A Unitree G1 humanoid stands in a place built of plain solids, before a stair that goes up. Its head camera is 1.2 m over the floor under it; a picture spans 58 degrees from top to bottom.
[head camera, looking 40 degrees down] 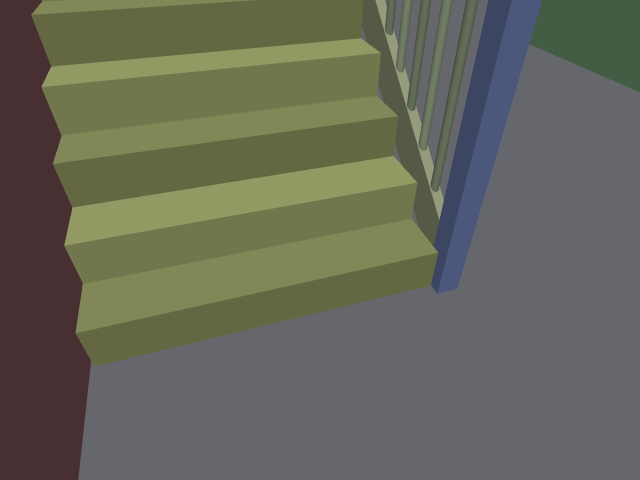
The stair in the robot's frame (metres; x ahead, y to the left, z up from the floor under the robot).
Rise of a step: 0.17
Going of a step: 0.21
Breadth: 1.20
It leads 17 degrees to the left of straight ahead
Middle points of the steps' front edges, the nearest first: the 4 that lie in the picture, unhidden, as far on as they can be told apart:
0.98 0.15 0.17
1.18 0.21 0.34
1.38 0.27 0.51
1.58 0.34 0.68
